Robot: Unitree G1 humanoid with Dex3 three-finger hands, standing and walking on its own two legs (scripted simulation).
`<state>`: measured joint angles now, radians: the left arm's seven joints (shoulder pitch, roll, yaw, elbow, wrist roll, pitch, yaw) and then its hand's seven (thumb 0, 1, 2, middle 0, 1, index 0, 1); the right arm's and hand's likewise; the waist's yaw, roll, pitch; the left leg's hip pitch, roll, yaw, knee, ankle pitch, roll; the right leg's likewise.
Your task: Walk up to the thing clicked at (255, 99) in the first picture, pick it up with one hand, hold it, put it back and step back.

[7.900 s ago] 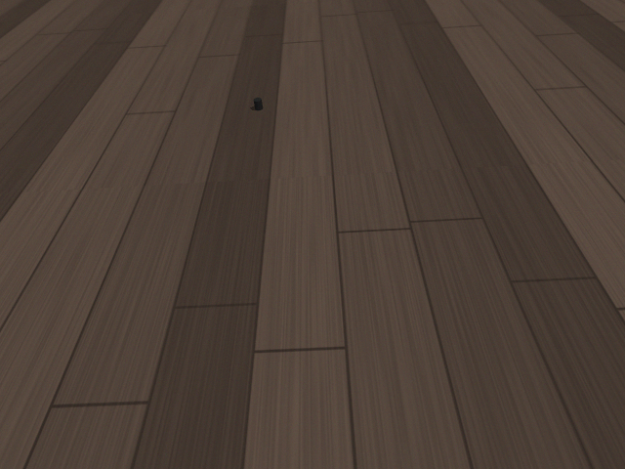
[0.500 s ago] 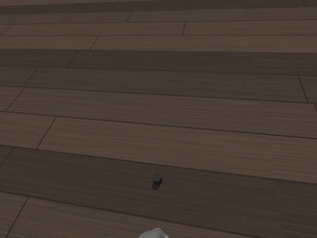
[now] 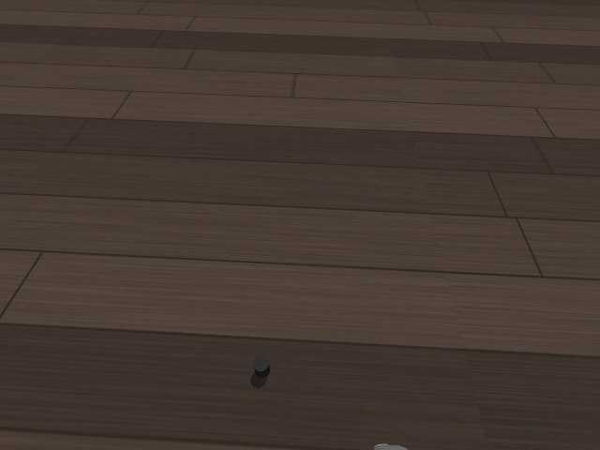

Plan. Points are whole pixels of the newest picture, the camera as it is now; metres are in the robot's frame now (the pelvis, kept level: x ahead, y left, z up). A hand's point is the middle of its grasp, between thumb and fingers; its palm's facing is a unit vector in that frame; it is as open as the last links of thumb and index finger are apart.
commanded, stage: walk up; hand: left
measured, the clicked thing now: (261, 366) +0.50 +0.15 -0.74
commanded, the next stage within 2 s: stand in 1.44 s
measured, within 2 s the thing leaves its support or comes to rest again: neither
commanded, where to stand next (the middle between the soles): +0.12 -0.10 m, yaw +5 degrees
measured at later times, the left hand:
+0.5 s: hand out of the picture +0.15 +0.20 -0.14, palm faces +0.02 -0.94 -0.33, open 7.4 cm
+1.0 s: hand out of the picture +0.12 +0.21 -0.15, palm faces +0.01 -0.95 -0.33, open 7.4 cm
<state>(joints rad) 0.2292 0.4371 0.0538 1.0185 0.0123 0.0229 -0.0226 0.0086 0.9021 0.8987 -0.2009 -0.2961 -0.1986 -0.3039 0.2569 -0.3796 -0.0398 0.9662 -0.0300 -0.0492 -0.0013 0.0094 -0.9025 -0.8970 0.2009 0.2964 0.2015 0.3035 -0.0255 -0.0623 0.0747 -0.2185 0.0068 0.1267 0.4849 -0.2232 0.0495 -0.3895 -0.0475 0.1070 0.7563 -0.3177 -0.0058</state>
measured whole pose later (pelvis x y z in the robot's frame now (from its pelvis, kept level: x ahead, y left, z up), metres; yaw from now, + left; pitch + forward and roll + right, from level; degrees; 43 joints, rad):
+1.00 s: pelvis +0.04 -0.04 +0.01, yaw +1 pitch -2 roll +0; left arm 0.06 0.33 0.02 1.18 0.01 0.00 -0.01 0.01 0.90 0.90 -0.20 -0.30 -0.20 -0.30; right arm 0.09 -0.34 0.00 1.17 -0.01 -0.01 0.00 0.01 -0.91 -0.90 0.20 0.30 0.20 0.30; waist 0.00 0.01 0.05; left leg -0.10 0.05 0.07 0.33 -0.19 -0.02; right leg -0.10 -0.01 -0.02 0.32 -0.19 0.00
